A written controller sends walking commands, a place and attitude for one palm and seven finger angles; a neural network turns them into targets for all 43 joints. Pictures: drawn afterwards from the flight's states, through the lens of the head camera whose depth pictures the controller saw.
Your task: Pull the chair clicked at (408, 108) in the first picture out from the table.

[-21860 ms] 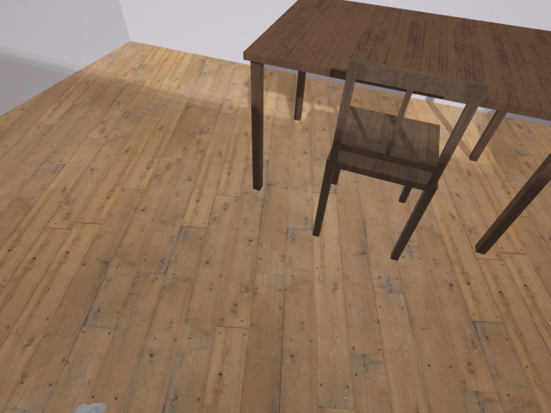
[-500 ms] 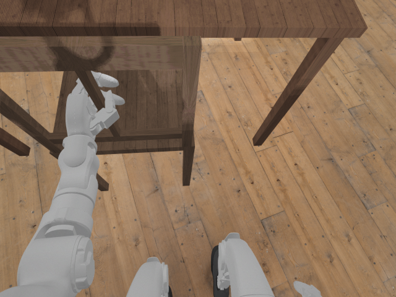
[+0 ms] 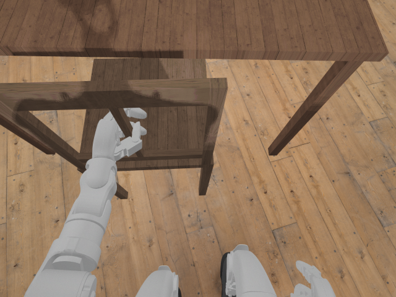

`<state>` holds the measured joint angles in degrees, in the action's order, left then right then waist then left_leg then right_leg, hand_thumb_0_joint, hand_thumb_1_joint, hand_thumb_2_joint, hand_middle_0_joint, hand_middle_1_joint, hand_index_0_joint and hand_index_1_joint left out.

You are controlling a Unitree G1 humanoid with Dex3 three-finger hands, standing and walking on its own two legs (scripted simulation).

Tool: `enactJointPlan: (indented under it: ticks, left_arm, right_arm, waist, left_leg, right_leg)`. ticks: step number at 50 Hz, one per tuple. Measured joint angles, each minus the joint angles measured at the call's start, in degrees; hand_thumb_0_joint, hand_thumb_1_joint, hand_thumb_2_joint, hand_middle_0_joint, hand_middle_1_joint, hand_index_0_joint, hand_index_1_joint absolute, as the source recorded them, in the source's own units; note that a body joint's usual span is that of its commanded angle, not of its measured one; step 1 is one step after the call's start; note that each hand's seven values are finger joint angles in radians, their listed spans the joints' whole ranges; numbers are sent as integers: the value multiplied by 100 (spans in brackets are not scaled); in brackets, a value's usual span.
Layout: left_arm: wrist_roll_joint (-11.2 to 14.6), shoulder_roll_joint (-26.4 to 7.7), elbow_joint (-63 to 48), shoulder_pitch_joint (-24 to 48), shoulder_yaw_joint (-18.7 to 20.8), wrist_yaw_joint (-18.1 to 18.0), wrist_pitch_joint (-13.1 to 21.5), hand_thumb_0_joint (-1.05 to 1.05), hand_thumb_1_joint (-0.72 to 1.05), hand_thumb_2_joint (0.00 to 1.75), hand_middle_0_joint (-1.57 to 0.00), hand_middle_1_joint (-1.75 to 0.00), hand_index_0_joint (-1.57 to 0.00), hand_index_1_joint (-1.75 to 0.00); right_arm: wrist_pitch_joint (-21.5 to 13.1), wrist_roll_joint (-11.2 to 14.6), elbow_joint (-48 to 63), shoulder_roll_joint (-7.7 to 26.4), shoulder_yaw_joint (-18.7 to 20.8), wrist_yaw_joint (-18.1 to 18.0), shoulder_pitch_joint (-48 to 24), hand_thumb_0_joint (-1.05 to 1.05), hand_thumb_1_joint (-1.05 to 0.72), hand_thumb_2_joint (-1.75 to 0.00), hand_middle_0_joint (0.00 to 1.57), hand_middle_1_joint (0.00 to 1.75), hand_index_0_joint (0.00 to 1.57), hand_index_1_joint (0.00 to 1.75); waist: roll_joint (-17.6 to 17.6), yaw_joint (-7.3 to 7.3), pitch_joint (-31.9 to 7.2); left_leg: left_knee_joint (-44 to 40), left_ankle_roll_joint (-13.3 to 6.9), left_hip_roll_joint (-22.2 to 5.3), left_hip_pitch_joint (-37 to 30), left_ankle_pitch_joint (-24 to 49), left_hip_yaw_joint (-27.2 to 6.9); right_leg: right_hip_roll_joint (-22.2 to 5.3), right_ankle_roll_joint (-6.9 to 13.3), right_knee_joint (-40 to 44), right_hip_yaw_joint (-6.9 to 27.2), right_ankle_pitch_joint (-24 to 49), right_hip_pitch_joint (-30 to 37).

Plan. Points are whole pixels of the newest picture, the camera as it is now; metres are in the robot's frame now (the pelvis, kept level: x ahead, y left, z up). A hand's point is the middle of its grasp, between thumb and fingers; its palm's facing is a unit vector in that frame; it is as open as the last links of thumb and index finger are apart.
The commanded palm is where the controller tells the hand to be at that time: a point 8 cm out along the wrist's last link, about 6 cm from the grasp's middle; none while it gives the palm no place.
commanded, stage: step backward, pulling the chair out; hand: left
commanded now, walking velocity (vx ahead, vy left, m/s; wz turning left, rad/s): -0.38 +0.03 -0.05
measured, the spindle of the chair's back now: (130, 134) +0.44 +0.15 -0.04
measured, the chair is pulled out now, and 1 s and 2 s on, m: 0.03 0.07 0.22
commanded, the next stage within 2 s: none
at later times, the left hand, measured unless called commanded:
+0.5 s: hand (137, 144) +0.40 +0.12 -0.01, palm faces -0.10 -0.98 -0.15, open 4.8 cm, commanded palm +0.39 +0.17 -0.01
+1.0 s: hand (138, 158) +0.37 +0.11 +0.00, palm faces -0.08 -0.98 -0.16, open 4.9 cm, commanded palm +0.35 +0.17 +0.00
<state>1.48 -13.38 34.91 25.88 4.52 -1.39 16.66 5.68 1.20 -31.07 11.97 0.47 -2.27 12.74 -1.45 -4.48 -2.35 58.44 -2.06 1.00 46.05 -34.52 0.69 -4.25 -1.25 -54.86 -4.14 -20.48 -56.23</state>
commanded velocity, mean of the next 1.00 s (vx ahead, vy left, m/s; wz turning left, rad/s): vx -0.38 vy -0.05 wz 0.00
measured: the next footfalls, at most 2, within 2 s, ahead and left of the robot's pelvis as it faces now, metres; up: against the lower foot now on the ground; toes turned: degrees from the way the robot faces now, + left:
right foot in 1.76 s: -0.03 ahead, -0.11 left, +0.00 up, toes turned -6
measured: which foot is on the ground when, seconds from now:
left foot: down 0.00-1.00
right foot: down 0.00-1.00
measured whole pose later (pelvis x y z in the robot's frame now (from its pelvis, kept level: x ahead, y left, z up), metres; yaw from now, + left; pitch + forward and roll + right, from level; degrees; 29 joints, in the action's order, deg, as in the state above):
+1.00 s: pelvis -0.01 +0.02 +0.06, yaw -5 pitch +8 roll +0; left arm 2.4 -11.5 53.2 27.2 4.1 -4.7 10.4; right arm 4.7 0.4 -36.4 13.4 0.4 -5.8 10.3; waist 1.0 -4.5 6.1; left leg 31.8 -0.5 -0.5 21.5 -17.7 3.5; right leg -2.2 -0.8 -31.6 -0.7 -8.4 -29.3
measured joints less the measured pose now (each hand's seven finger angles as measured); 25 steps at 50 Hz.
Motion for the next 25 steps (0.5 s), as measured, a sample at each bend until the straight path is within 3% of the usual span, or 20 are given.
enactJointPlan:
  ticks: [4, 8, 15, 22, 25]
  left_arm:
    - [124, 145, 647, 171, -54, -215, -511, 1, 79, 83, -38, -130, -46, -145]
    - [113, 232, 1331, 364, -71, -252, -700, 2, 79, 82, -33, -121, -48, -145]
    - [-28, 227, 1784, 450, -220, -214, -576, 2, 80, 81, -32, -120, -49, -145]
    - [26, 273, 1852, 196, -48, -162, -390, 3, 80, 81, -31, -118, -49, -145]
    - [-50, 282, 1869, 153, -116, -165, -312, 2, 78, 82, -33, -119, -49, -145]
  right_arm:
    - [192, 100, 63, -39, -140, -275, -11, 1, -90, -90, 20, 30, 20, 30]
    - [254, 114, 47, 16, -168, -344, 93, 1, -90, -90, 20, 30, 20, 30]
    - [234, 47, -210, 179, -18, -385, 273, 1, -90, -90, 21, 30, 20, 30]
    - [196, -17, -421, 132, 32, -236, 426, 1, -90, -90, 20, 30, 20, 30]
    - [177, 58, -549, 167, -12, -307, 485, 1, -90, -90, 20, 30, 20, 30]
  waist:
    - [20, -86, 115]
    - [23, -156, 181]
    - [67, -106, 289]
    - [29, -45, 505]
    - [5, 3, 342]
  left_leg:
    - [-1143, 25, 68, -846, 643, 37]
    - [-1803, 136, -3, -1420, 1177, 173]
    - [-2292, -27, -91, -2020, 1071, 300]
    - [-1961, 345, -153, -2154, 1459, 534]
    - [-2131, 318, -103, -2227, 1124, 494]
  right_leg:
    - [-39, 13, 1012, -8, 556, 842]
    - [-13, 34, 1655, -43, 1128, 1439]
    - [109, -6, 2097, 18, 1187, 1981]
    - [170, 79, 2514, 192, 1339, 2437]
    - [164, -84, 2552, 228, 1070, 2408]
